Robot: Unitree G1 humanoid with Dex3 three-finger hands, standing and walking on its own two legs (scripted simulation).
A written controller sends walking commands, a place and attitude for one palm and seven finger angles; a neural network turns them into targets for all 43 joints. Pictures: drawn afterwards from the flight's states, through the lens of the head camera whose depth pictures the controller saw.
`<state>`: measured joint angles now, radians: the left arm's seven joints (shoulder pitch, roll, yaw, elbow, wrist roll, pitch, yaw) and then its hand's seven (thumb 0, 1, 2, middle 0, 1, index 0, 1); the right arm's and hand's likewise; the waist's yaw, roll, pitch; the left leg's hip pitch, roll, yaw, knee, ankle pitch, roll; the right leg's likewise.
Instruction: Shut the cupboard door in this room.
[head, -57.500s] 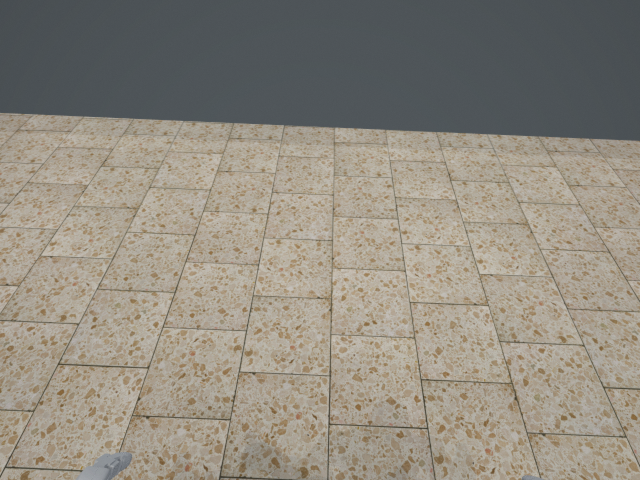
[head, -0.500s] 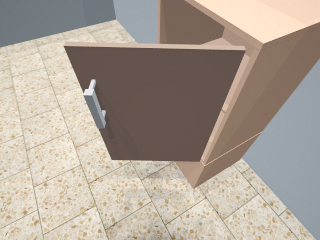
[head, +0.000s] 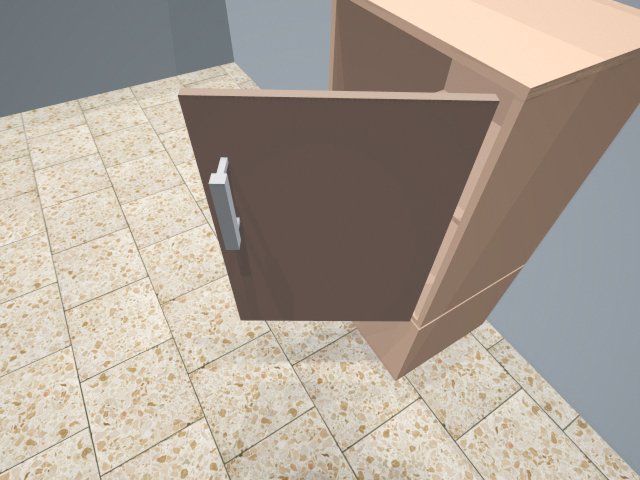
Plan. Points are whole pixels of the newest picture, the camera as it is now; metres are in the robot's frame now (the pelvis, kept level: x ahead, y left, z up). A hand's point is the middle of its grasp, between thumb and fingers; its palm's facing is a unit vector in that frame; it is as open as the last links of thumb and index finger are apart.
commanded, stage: come to a stop and stand still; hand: left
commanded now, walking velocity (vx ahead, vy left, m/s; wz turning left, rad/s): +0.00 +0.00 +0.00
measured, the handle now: (228, 205) +0.49 +0.17 +0.04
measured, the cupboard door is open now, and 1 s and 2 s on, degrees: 59 59 59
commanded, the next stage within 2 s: look again from close up in 0.06 s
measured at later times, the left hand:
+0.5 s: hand out of the picture +0.03 +0.18 -0.17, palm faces -0.01 -0.98 -0.21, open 7.3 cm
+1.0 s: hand (203, 385) +0.22 +0.15 +0.01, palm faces +0.15 -0.99 -0.06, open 6.9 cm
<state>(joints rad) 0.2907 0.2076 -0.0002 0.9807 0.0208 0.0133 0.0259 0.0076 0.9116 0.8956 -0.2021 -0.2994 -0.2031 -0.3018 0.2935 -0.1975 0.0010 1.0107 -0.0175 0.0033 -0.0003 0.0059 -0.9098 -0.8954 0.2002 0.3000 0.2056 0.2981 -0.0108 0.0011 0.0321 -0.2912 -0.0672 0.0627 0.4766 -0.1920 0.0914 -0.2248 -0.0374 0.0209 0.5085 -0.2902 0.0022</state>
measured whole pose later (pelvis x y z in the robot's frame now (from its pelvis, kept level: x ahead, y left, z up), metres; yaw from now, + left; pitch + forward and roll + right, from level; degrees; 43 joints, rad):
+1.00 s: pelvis +0.00 -0.04 -0.03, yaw +1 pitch +6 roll +1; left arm 0.33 0.20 0.17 0.20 -0.23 -0.44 -0.13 0.01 0.92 0.90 -0.28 -0.39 -0.28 -0.39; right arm 0.23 -0.23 -0.03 0.72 0.01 -0.28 0.00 0.01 -0.90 -0.90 0.20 0.30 0.21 0.30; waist -0.05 0.01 -0.12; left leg -0.56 -0.03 0.03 0.79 -0.32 0.03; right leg -0.50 -0.01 -0.03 0.83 -0.44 -0.02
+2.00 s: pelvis -0.01 -0.02 -0.05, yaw +2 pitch +8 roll -3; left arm 0.40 0.24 0.16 -0.14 -0.28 -0.26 -0.19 0.02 0.90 0.90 -1.18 -1.37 -1.18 -1.37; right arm 0.24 -0.22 0.05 0.49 0.05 -0.20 -0.06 0.01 -0.90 -0.90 0.20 0.30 0.21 0.30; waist 0.02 0.04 -0.13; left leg -0.71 -0.01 0.00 0.98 -0.41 0.06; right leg -0.59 0.01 -0.06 0.93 -0.47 0.01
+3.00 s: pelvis -0.01 -0.05 -0.04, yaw +2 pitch +6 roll -1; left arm 0.12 0.25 0.17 0.08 -0.28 -0.25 -0.21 0.02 0.90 0.90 -1.30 -1.50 -1.31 -1.50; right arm 0.24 -0.26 0.04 0.59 0.06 -0.22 -0.06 0.01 -0.90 -0.90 0.20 0.30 0.21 0.30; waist 0.01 0.05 -0.08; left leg -0.63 0.00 -0.02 0.89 -0.37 0.01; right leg -0.52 0.03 -0.08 0.87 -0.46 -0.04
